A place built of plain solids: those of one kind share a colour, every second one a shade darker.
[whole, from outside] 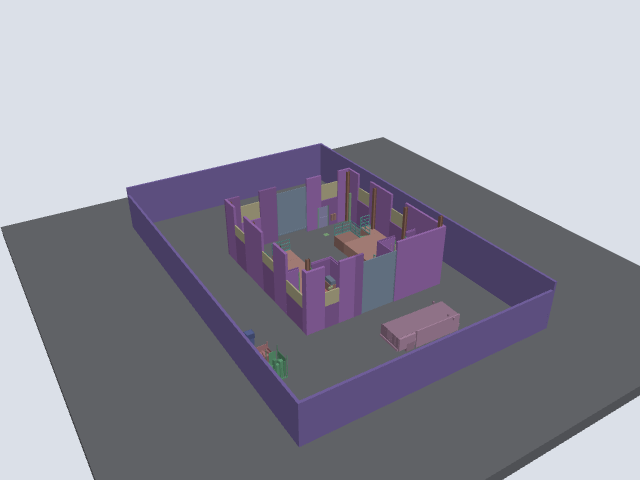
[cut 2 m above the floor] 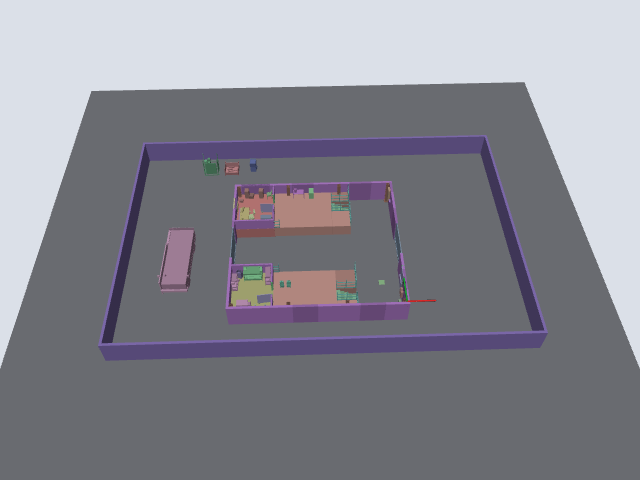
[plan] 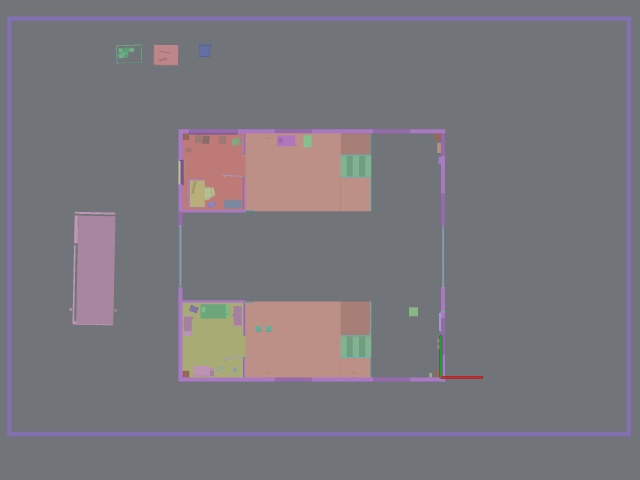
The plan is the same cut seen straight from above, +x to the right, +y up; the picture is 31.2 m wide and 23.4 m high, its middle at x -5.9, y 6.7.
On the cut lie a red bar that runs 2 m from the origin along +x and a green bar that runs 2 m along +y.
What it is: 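A small parcels depot; vehicles drive in at ground level; on either side of the through lane the floor is raised to lorry-floor height for loading, with steps cut into each side and the checker's office on the raised level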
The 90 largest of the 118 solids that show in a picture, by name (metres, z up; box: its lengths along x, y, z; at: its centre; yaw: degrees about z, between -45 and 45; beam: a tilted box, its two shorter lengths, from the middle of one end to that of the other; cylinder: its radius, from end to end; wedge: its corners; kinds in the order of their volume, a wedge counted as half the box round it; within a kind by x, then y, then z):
{
 "yard_bound_1": {"box": [0.2, 20.48, 3.37], "at": [-21.05, 7.36, 1.64]},
 "yard_bound_2": {"box": [30.42, 0.2, 4.07], "at": [-5.94, -2.77, 1.99]},
 "yard_bound_3": {"box": [30.42, 0.2, 3.37], "at": [-5.94, 17.5, 1.64]},
 "yard_bound_4": {"box": [0.2, 20.48, 4.07], "at": [9.17, 7.36, 1.99]},
 "raised_floor_bank_1": {"box": [4.7, 3.7, 1.07], "at": [-7.25, 1.85, 0.48]},
 "raised_floor_bank_2": {"box": [4.7, 3.8, 1.07], "at": [-7.25, 10.0, 0.48]},
 "raised_floor_bank_3": {"box": [1.5, 1.0, 1.07], "at": [-4.15, 0.5, 0.48]},
 "raised_floor_bank_4": {"box": [1.5, 1.7, 1.07], "at": [-4.15, 2.85, 0.48]},
 "raised_floor_bank_5": {"box": [1.5, 1.7, 1.07], "at": [-4.15, 8.95, 0.48]},
 "raised_floor_bank_6": {"box": [1.5, 1.1, 1.07], "at": [-4.15, 11.35, 0.48]},
 "wall_1": {"box": [0.2, 3.9, 5.25], "at": [-12.7, 1.75, 2.58]},
 "wall_2": {"box": [0.2, 0.71, 5.25], "at": [-12.7, 4.05, 2.58]},
 "wall_3": {"box": [0.2, 0.71, 5.25], "at": [-12.7, 7.75, 2.58]},
 "wall_4": {"box": [0.2, 1.31, 5.25], "at": [-12.7, 8.75, 2.58]},
 "wall_5": {"box": [0.2, 1.21, 1.97], "at": [-12.7, 10.0, 0.94]},
 "wall_6": {"box": [0.2, 1.51, 5.25], "at": [-12.7, 11.35, 2.58]},
 "wall_7": {"box": [0.56, 0.2, 5.25], "at": [-12.53, 12.0, 2.58]},
 "wall_8": {"box": [3.2, 0.2, 5.25], "at": [-11.2, -0.1, 2.58]},
 "wall_9": {"box": [3.0, 0.06, 3.47], "at": [-11.1, 3.67, 1.69]},
 "wall_10": {"box": [3.0, 0.06, 3.59], "at": [-11.1, 3.73, 1.75]},
 "wall_11": {"box": [3.0, 0.06, 3.59], "at": [-11.1, 8.07, 1.75]},
 "wall_12": {"box": [3.0, 0.06, 3.47], "at": [-11.1, 8.13, 1.69]},
 "wall_13": {"box": [2.31, 0.2, 2.07], "at": [-11.1, 12.0, 0.98]},
 "wall_14": {"box": [0.36, 0.2, 5.25], "at": [-9.78, 12.0, 2.58]},
 "wall_15": {"box": [0.06, 0.95, 3.47], "at": [-9.63, 0.48, 1.69]},
 "wall_16": {"box": [0.06, 1.66, 3.47], "at": [-9.63, 2.87, 1.69]},
 "wall_17": {"box": [0.06, 1.66, 3.47], "at": [-9.63, 8.93, 1.69]},
 "wall_18": {"box": [0.06, 1.05, 3.47], "at": [-9.63, 11.37, 1.69]},
 "wall_19": {"box": [0.06, 1.72, 3.59], "at": [-9.57, 2.9, 1.75]},
 "wall_20": {"box": [1.51, 0.2, 5.25], "at": [-8.85, -0.1, 2.58]},
 "wall_21": {"box": [1.51, 0.2, 5.25], "at": [-8.85, 12.0, 2.58]},
 "wall_22": {"box": [1.81, 0.2, 2.75], "at": [-7.2, -0.1, 1.32]},
 "wall_23": {"box": [1.81, 0.2, 2.75], "at": [-7.2, 12.0, 1.32]},
 "wall_24": {"box": [3.01, 0.2, 5.25], "at": [-4.8, -0.1, 2.58]},
 "wall_25": {"box": [3.01, 0.2, 5.25], "at": [-4.8, 12.0, 2.58]},
 "wall_26": {"box": [1.81, 0.2, 2.75], "at": [-2.4, -0.1, 1.32]},
 "wall_27": {"box": [1.81, 0.2, 2.75], "at": [-2.4, 12.0, 1.32]},
 "wall_28": {"box": [1.71, 0.2, 5.25], "at": [-0.65, -0.1, 2.58]},
 "wall_29": {"box": [1.71, 0.2, 5.25], "at": [-0.65, 12.0, 2.58]},
 "wall_30": {"box": [0.2, 1.31, 5.25], "at": [0.1, 0.45, 2.58]},
 "wall_31": {"box": [0.2, 1.81, 2.75], "at": [0.1, 2.0, 1.32]},
 "wall_32": {"box": [0.2, 1.51, 5.25], "at": [0.1, 3.65, 2.58]},
 "wall_33": {"box": [0.2, 1.61, 5.25], "at": [0.1, 8.2, 2.58]},
 "wall_34": {"box": [0.2, 1.81, 2.75], "at": [0.1, 9.9, 1.32]},
 "wall_35": {"box": [0.2, 1.31, 5.25], "at": [0.1, 11.45, 2.58]},
 "raised_floor_office_1": {"box": [3.13, 3.93, 1.07], "at": [-11.1, 10.0, 0.48]},
 "raised_floor_crib_1": {"box": [3.13, 3.83, 1.07], "at": [-11.1, 1.85, 0.48]},
 "beyond_van_1": {"box": [0.08, 3.79, 1.48], "at": [-17.89, 4.54, 0.68], "yaw": -1.2},
 "beyond_van_2": {"box": [0.16, 1.36, 1.0], "at": [-17.79, 7.21, 0.79], "yaw": -1.2},
 "beyond_van_3": {"box": [0.23, 0.66, 0.71], "at": [-17.77, 6.92, 0.3], "yaw": -1.2},
 "beyond_van_4": {"box": [1.96, 0.16, 0.22], "at": [-16.97, 2.64, 0.43], "yaw": -1.2},
 "beyond_van_5": {"box": [1.81, 5.29, 0.65], "at": [-16.83, 5.23, 0.97], "yaw": -1.2},
 "door_landing_1": {"box": [0.32, 1.02, 0.9], "at": [-4.76, 1.5, 0.4]},
 "door_landing_2": {"box": [0.32, 1.02, 0.9], "at": [-4.76, 10.3, 0.4]},
 "door_landing_3": {"box": [0.32, 1.02, 0.73], "at": [-4.46, 1.5, 0.32]},
 "door_landing_4": {"box": [0.32, 1.02, 0.73], "at": [-4.46, 10.3, 0.32]},
 "door_landing_5": {"box": [0.32, 1.02, 0.56], "at": [-4.16, 1.5, 0.23]},
 "door_landing_6": {"box": [0.32, 1.02, 0.56], "at": [-4.16, 10.3, 0.23]},
 "door_landing_7": {"box": [0.32, 1.02, 0.39], "at": [-3.86, 1.5, 0.14]},
 "door_landing_8": {"box": [0.32, 1.02, 0.39], "at": [-3.86, 10.3, 0.14]},
 "door_landing_9": {"box": [0.32, 1.02, 0.22], "at": [-3.56, 1.5, 0.06]},
 "door_landing_10": {"box": [0.32, 1.02, 0.22], "at": [-3.56, 10.3, 0.06]},
 "window_pane_1": {"box": [0.1, 1.2, 1.16], "at": [-12.75, 10.0, 2.49]},
 "window_pane_2": {"box": [2.3, 0.1, 1.06], "at": [-11.1, 12.05, 2.54]},
 "window_pane_3": {"box": [1.8, 0.1, 1.21], "at": [-7.2, -0.15, 3.29]},
 "window_pane_4": {"box": [1.8, 0.1, 0.91], "at": [-7.2, 12.05, 3.14]},
 "window_pane_5": {"box": [1.8, 0.1, 1.21], "at": [-2.4, -0.15, 3.29]},
 "window_pane_6": {"box": [1.8, 0.1, 0.91], "at": [-2.4, 12.05, 3.14]},
 "window_pane_7": {"box": [0.1, 1.8, 1.51], "at": [0.15, 2.0, 3.44]},
 "window_pane_8": {"box": [0.1, 1.8, 1.51], "at": [0.15, 9.9, 3.44]},
 "roller_shutter_1": {"box": [0.06, 2.86, 4.55], "at": [-12.72, 5.9, 2.23]},
 "roller_shutter_2": {"box": [0.06, 2.86, 4.13], "at": [0.12, 5.9, 2.44]},
 "beyond_wheeled_bin_1": {"box": [0.48, 0.51, 1.08], "at": [-11.53, 15.92, 0.48], "yaw": -2.2},
 "beyond_wheeled_bin_2": {"box": [0.53, 0.6, 0.4], "at": [-11.53, 15.92, 0.82], "yaw": -2.2},
 "filing_lateral_low_1": {"box": [0.9, 0.48, 0.73], "at": [-10.14, 8.45, 1.33]},
 "door_leaf_1": {"box": [0.99, 0.044, 2.14], "at": [-10.16, 9.83, 2.04], "yaw": -2.8},
 "door_leaf_2": {"box": [0.99, 0.044, 2.14], "at": [-10.15, 0.95, 2.04], "yaw": 6.5},
 "door_leaf_3": {"box": [0.044, 1.0, 2.15], "at": [0.0, 2.7, 1.02]},
 "archive_boxes_1": {"box": [0.34, 0.4, 0.87], "at": [-11.83, 11.62, 1.4], "yaw": -1.0},
 "archive_boxes_2": {"box": [0.34, 0.4, 0.87], "at": [-10.65, 11.59, 1.4], "yaw": -5.5},
 "tote_stack_1": {"box": [0.4, 0.6, 0.71], "at": [-6.51, 11.52, 1.32]},
 "desk_load_lived_1": {"box": [0.72, 1.3, 0.12], "at": [-11.88, 8.96, 1.81]},
 "cab_top_wide_1": {"box": [0.86, 0.4, 0.32], "at": [-10.15, 8.45, 1.88]},
 "distribution_board_1": {"box": [0.18, 0.5, 1.1], "at": [-0.09, 11.19, 1.4]},
 "packing_desk_1": {"box": [1.23, 0.7, 0.11], "at": [-11.11, 3.23, 1.88]},
 "beyond_stillage_1": {"box": [1.18, 0.98, 0.08], "at": [-13.41, 15.71, 0.14], "yaw": -0.5},
 "downpipe_1": {"box": [0.14, 0.21, 3.05], "at": [-0.51, 0.11, 1.49]},
 "desk_tleg_1": {"box": [0.8, 1.4, 0.07], "at": [-11.94, 8.98, 1.71]},
 "beyond_bottle_cage_1": {"box": [0.23, 0.23, 1.49], "at": [-15.6, 15.68, 0.69], "yaw": 2.5},
 "shelving_bay_1": {"box": [0.81, 0.48, 0.19], "at": [-11.67, 0.32, 1.93]}
}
